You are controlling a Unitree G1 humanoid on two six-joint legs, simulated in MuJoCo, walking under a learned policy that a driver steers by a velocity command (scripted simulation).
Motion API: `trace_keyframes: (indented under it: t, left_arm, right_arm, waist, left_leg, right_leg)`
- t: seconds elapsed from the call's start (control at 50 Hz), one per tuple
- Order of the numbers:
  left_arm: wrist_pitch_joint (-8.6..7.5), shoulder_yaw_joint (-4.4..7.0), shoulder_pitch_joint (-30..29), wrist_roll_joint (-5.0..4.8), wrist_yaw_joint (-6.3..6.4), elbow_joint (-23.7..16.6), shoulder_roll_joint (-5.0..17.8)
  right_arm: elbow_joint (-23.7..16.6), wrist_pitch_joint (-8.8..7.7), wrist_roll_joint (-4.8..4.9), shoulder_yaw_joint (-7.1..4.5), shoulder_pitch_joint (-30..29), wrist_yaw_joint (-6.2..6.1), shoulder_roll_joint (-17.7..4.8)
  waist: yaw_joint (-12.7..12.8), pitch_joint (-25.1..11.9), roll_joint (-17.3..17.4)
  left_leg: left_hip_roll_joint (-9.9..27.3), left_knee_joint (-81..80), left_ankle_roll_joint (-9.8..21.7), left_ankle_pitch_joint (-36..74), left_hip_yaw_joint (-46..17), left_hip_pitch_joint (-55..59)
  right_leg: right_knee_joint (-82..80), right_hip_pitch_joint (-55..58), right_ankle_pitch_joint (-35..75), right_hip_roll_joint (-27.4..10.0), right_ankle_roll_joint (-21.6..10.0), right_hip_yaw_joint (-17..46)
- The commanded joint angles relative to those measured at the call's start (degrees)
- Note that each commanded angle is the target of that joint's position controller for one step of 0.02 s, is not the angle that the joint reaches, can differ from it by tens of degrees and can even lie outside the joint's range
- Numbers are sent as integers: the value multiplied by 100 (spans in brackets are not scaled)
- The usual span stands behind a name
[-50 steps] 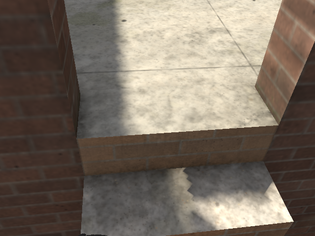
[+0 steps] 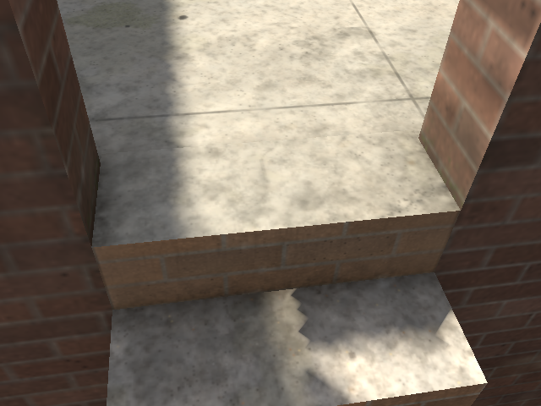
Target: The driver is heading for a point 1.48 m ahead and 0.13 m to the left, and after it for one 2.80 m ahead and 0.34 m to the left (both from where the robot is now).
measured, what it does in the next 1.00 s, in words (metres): stands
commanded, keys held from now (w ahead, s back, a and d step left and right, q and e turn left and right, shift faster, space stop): no key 1.00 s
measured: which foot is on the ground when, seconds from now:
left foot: down 0.00-1.00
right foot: down 0.00-1.00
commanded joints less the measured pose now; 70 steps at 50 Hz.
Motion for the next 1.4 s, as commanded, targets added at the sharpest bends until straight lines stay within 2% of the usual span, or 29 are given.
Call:
trace_keyframes:
  t: [0.02, 0.32, 0.34, 0.54, 1.32, 1.36, 1.4]
  left_arm:
    - [-64, 100, -173, 17, -3, -266, 507]
    - [-88, 102, 49, 3, 17, -113, 446]
    - [-105, 112, 97, -12, 37, -81, 491]
    - [-133, 109, 129, -16, 40, -68, 463]
    - [-142, 120, 290, -33, 41, -9, 462]
    - [-145, 171, 416, -84, 38, 24, 545]
    - [-163, 198, 311, -69, 22, -71, 572]
  right_arm:
    - [-211, -42, 24, -82, -72, 6, -474]
    - [-63, -6, 42, -127, 49, -29, -441]
    - [-71, 0, 14, -101, 107, -48, -379]
    - [-64, 0, 30, -96, 164, -64, -383]
    - [20, -15, 43, -103, 399, -62, -376]
    - [31, -10, 88, -146, 444, -73, -459]
    - [-51, -34, 104, -184, 300, -87, -550]
  waist:
    - [25, 283, 377]
    - [23, 239, 215]
    - [1, 217, 152]
    - [3, 279, 266]
    - [-8, 286, 269]
    - [8, 189, 342]
    - [32, 548, 337]
  left_leg:
    - [195, -611, 527, 751, -87, -698]
    - [143, -665, 478, 622, -72, -654]
    - [153, -605, 463, 521, -71, -579]
    - [157, -572, 430, 566, -82, -650]
    - [165, -658, 403, 725, -82, -582]
    - [77, -628, 573, -285, -35, -579]
    - [119, -692, 765, -906, -128, -853]
  right_leg:
    - [-466, 250, 813, -390, -384, 408]
    - [-602, 343, 898, -375, -399, 450]
    - [-576, 314, 900, -347, -405, 429]
    - [-581, 327, 997, -347, -414, 456]
    - [-645, 376, 1187, -348, -402, 448]
    - [-576, 343, -267, -205, -528, 344]
    - [-622, -47, -1208, -207, -633, 428]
